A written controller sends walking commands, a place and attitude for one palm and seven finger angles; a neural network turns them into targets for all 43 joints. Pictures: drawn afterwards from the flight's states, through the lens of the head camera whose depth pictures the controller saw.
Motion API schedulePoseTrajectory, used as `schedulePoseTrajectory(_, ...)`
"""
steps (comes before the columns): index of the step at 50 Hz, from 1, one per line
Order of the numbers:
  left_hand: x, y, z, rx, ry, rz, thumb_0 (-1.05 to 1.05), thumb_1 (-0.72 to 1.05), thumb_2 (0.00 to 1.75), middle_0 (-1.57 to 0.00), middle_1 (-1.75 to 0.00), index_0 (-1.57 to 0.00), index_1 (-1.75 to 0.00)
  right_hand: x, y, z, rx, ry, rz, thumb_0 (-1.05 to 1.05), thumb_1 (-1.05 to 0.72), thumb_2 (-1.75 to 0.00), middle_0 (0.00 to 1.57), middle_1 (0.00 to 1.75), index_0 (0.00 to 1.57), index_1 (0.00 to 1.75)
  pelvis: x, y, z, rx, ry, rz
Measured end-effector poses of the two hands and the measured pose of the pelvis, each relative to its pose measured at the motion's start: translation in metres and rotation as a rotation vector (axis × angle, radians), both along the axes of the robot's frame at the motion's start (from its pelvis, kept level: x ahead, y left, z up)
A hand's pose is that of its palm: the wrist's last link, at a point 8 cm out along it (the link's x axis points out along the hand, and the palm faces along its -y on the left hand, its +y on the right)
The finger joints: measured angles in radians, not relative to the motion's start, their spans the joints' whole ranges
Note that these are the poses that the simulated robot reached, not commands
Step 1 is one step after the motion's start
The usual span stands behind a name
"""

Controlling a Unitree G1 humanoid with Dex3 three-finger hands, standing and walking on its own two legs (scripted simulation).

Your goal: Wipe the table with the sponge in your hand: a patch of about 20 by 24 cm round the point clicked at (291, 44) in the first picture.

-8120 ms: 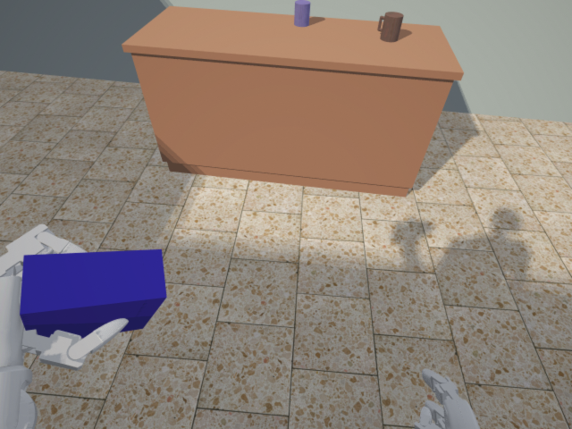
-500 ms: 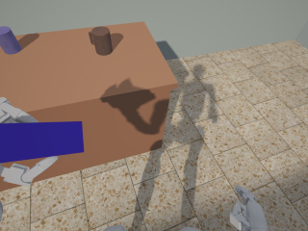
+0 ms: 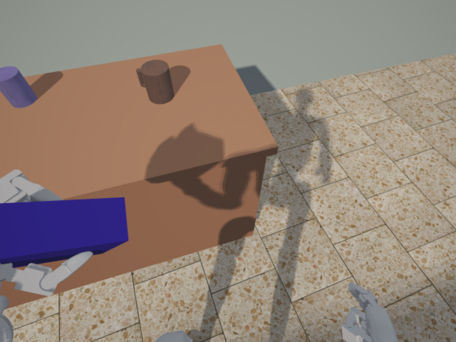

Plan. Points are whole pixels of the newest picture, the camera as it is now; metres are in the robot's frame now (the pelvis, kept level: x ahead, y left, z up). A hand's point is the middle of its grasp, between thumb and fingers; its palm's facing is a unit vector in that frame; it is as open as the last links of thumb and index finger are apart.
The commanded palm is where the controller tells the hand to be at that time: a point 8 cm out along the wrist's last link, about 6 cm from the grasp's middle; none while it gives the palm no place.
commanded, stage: come to a stop and stand still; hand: left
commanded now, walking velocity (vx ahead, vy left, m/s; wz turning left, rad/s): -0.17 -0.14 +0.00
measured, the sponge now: (79, 232) +0.23 +0.20 +0.15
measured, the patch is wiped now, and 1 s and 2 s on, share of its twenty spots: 0.00 0.00 0.00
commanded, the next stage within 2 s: look again from close up in 1.36 s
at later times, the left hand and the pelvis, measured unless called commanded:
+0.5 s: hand (11, 222) +0.22 +0.26 +0.18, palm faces +0.45 -0.79 -0.43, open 9.4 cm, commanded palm +0.15 +0.26 +0.18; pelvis -0.03 -0.01 +0.00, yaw -3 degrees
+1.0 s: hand (30, 223) +0.23 +0.25 +0.16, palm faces +0.32 -0.87 -0.37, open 9.4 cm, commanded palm +0.18 +0.29 +0.18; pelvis +0.00 +0.02 +0.01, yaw -4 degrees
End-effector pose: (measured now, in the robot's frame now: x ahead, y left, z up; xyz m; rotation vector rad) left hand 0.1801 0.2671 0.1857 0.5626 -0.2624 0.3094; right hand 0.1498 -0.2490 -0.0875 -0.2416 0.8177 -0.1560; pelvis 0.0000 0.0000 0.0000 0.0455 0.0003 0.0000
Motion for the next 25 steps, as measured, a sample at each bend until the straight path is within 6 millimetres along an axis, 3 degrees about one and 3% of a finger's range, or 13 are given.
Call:
schedulePoseTrajectory(3, 0.007, 0.013, 0.0, 0.009, -0.054, -0.037, -0.01, -0.43, 1.0, -0.82, -1.34, -0.83, -1.33, 0.014, 0.006, 0.004, -0.033, -0.058, -0.031, 0.01, -0.9, -0.9, 0.2, 0.29, 0.2, 0.3, 0.007, 0.014, -0.011, -0.023, -0.011, -0.013)
schedulePoseTrajectory(8, 0.014, 0.029, 0.0, -0.006, -0.074, -0.01, -0.01, -0.43, 1.0, -0.82, -1.34, -0.83, -1.33, 0.023, 0.034, 0.013, 0.022, -0.105, 0.014, 0.01, -0.91, -0.9, 0.19, 0.29, 0.2, 0.3, 0.004, 0.014, -0.007, -0.028, -0.021, -0.016)
schedulePoseTrajectory(14, -0.001, 0.009, 0.002, -0.024, -0.049, -0.018, -0.01, -0.43, 1.0, -0.82, -1.34, -0.83, -1.33, 0.017, 0.054, 0.008, 0.121, -0.139, 0.077, 0.01, -0.9, -0.9, 0.2, 0.29, 0.2, 0.3, -0.004, 0.003, -0.008, -0.036, -0.02, -0.025)
schedulePoseTrajectory(18, -0.01, -0.001, 0.007, 0.02, -0.021, -0.016, -0.01, -0.43, 1.0, -0.82, -1.34, -0.83, -1.33, 0.002, 0.048, -0.005, 0.132, -0.096, 0.089, 0.01, -0.9, -0.9, 0.2, 0.3, 0.21, 0.3, -0.011, -0.007, -0.007, -0.051, -0.034, -0.021)
schedulePoseTrajectory(21, -0.002, 0.021, 0.021, 0.067, -0.08, 0.03, -0.01, -0.43, 1.0, -0.82, -1.34, -0.83, -1.33, -0.013, 0.036, -0.01, 0.111, -0.056, 0.098, 0.01, -0.9, -0.9, 0.2, 0.3, 0.21, 0.3, -0.02, -0.013, -0.005, -0.035, -0.031, -0.04)
schedulePoseTrajectory(23, 0.0, 0.031, 0.02, 0.026, -0.089, 0.073, -0.01, -0.43, 1.0, -0.82, -1.34, -0.83, -1.33, -0.021, 0.025, -0.01, 0.103, -0.063, 0.082, 0.01, -0.9, -0.9, 0.2, 0.3, 0.21, 0.3, -0.024, -0.012, -0.005, -0.045, -0.031, -0.049)
schedulePoseTrajectory(25, 0.0, 0.028, 0.012, -0.025, -0.079, 0.07, -0.01, -0.43, 1.0, -0.82, -1.34, -0.83, -1.33, -0.03, 0.014, -0.004, 0.089, -0.067, 0.056, 0.01, -0.9, -0.9, 0.2, 0.3, 0.21, 0.3, -0.027, -0.012, -0.003, -0.043, -0.033, -0.048)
